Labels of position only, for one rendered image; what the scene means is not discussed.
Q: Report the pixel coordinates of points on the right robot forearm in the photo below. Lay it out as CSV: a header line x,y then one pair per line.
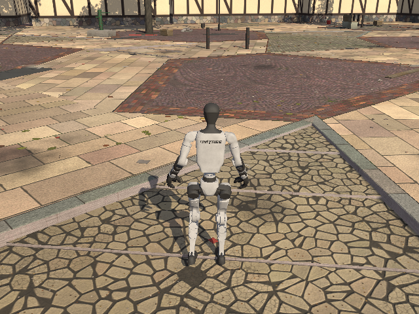
x,y
241,170

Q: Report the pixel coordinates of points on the right robot upper arm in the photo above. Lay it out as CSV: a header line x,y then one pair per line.
x,y
234,148

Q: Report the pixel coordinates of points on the robot right hand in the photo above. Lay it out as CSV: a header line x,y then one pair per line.
x,y
239,179

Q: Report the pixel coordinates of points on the left robot upper arm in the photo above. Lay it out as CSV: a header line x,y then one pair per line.
x,y
185,148

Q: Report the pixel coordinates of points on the robot left hand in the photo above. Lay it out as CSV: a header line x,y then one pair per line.
x,y
169,181

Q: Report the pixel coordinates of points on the robot left foot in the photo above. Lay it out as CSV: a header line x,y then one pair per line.
x,y
192,259

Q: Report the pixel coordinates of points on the left robot forearm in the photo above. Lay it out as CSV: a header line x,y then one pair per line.
x,y
175,169

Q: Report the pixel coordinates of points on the robot left thigh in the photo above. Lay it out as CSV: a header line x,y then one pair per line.
x,y
193,191

